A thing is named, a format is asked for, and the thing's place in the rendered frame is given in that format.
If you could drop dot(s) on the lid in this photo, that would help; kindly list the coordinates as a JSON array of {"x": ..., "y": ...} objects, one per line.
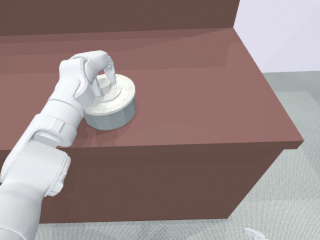
[{"x": 118, "y": 97}]

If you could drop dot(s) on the knob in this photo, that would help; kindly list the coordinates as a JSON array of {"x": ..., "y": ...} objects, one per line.
[{"x": 105, "y": 84}]

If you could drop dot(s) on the pot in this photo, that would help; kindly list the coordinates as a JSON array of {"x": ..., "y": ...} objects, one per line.
[{"x": 114, "y": 120}]

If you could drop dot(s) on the right robot hand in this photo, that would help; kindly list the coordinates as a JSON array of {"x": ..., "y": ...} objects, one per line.
[{"x": 253, "y": 234}]

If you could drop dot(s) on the robot left forearm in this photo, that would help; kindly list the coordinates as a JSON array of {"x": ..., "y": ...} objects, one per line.
[{"x": 57, "y": 123}]

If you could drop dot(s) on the table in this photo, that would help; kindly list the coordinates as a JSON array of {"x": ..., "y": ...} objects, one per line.
[{"x": 207, "y": 124}]

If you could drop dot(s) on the robot left upper arm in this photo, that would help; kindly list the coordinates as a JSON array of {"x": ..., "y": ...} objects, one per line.
[{"x": 38, "y": 171}]

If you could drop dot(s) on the left robot hand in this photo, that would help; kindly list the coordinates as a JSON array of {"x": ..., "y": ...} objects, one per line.
[{"x": 103, "y": 62}]

